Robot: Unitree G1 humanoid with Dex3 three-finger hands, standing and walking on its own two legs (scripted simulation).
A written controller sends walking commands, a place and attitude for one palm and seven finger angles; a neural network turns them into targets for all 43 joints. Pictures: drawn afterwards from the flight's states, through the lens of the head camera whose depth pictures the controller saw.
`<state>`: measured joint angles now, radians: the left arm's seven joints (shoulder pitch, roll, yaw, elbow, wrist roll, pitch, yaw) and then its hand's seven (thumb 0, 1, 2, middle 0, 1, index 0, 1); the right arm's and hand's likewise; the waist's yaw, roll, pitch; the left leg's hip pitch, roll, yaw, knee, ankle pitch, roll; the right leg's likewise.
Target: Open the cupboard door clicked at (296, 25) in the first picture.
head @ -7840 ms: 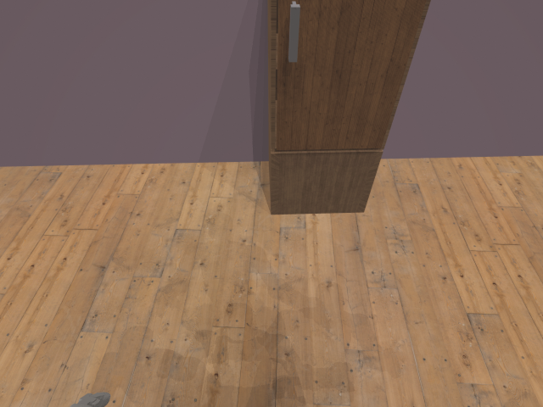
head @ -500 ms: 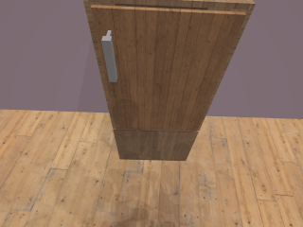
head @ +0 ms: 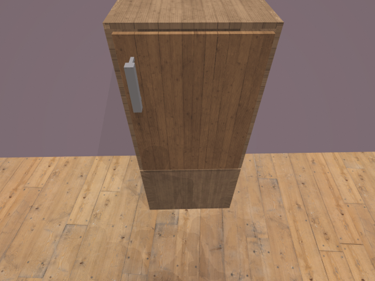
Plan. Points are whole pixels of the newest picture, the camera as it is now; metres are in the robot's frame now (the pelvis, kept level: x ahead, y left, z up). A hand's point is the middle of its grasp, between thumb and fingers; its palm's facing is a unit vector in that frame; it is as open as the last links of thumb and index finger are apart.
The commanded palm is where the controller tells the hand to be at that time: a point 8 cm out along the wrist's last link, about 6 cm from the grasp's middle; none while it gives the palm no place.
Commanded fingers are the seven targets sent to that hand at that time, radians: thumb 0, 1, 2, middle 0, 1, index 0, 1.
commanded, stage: come to a stop and stand still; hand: left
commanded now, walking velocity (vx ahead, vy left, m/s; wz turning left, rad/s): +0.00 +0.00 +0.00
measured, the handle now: (135, 85) +0.61 +0.19 +0.11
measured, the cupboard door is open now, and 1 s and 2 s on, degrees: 0 0 0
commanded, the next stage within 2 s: look again from close up in 0.74 s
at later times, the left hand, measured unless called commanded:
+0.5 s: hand out of the picture -0.02 +0.13 -0.18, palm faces +0.04 -0.99 -0.14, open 7.4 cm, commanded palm none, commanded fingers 0.00 0.90 0.90 -0.20 -0.30 -0.20 -0.30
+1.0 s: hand out of the picture +0.00 +0.16 -0.18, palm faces +0.02 -0.98 -0.18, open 7.4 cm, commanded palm none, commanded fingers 0.00 0.90 0.90 -0.20 -0.30 -0.20 -0.30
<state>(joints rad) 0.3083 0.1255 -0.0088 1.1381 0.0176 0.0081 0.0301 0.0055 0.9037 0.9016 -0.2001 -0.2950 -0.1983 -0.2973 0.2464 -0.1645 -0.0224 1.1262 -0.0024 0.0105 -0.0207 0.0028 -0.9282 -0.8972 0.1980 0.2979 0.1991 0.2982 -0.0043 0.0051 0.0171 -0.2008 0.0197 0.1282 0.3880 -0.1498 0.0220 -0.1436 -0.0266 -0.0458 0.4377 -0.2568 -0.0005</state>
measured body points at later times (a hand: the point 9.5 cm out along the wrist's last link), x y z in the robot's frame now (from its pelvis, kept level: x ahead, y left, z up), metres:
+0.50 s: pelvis +0.00 -0.01 +0.00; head +0.00 -0.01 +0.45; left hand -0.02 +0.19 -0.17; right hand -0.05 -0.20 -0.17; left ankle +0.04 +0.11 -0.74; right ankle -0.01 -0.11 -0.74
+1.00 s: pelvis +0.02 +0.00 -0.01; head +0.02 +0.00 +0.44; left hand +0.00 +0.21 -0.17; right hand +0.03 -0.23 -0.17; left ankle +0.04 +0.11 -0.74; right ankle -0.01 -0.11 -0.74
